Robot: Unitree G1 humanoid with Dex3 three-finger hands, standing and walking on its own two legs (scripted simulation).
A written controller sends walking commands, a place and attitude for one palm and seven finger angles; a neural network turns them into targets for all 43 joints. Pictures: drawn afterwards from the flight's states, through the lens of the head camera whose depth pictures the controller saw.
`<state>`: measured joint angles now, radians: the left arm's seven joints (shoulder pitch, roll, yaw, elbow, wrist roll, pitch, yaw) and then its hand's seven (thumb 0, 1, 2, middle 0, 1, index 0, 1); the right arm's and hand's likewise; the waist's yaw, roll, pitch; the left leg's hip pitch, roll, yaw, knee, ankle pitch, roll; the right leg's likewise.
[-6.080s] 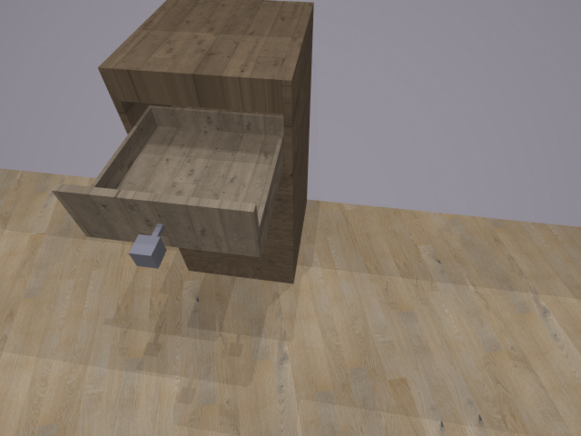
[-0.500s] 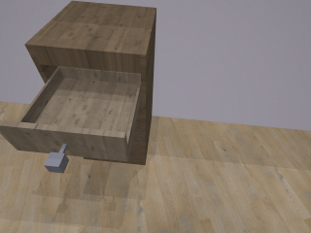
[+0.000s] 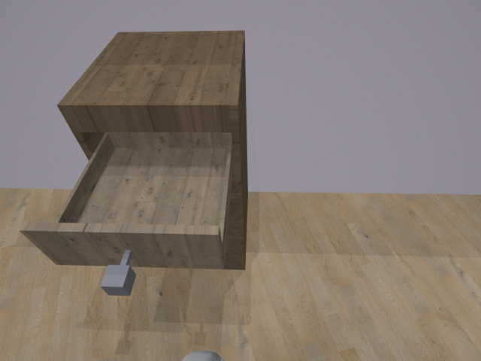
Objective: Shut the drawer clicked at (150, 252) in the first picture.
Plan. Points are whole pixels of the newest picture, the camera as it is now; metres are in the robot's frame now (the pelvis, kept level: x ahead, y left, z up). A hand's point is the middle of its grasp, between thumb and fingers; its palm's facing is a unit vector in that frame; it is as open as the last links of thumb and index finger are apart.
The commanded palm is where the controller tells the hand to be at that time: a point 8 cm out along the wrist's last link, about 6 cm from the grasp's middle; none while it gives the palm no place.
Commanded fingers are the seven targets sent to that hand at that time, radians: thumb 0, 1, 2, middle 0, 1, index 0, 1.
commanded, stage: come to a stop and stand still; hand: left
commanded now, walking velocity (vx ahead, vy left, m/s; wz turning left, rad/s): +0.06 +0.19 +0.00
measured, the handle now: (122, 270) +0.29 +0.27 -0.07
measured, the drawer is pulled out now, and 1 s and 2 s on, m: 0.30 0.30 0.30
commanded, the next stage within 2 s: look again from close up in 1.18 s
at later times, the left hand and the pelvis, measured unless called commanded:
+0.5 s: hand out of the picture +0.06 +0.28 -0.17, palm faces +0.01 -0.96 -0.26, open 7.4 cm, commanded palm none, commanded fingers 0.00 0.90 0.90 -0.20 -0.30 -0.20 -0.30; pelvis +0.02 +0.07 -0.01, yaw -1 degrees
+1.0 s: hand out of the picture +0.03 +0.20 -0.17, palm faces +0.05 -0.98 -0.18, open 7.3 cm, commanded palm none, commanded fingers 0.00 0.90 0.90 -0.20 -0.30 -0.20 -0.30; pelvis +0.04 +0.03 +0.00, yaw +0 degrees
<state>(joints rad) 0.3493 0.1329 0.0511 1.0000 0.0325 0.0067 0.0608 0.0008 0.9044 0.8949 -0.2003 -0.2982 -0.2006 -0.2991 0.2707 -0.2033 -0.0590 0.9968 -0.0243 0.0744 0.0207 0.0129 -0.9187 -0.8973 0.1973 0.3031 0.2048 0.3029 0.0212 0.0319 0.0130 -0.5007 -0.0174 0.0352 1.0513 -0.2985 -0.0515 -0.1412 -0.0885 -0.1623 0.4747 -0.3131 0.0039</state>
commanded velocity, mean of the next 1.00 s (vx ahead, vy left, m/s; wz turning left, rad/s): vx -0.02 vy -0.07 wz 0.00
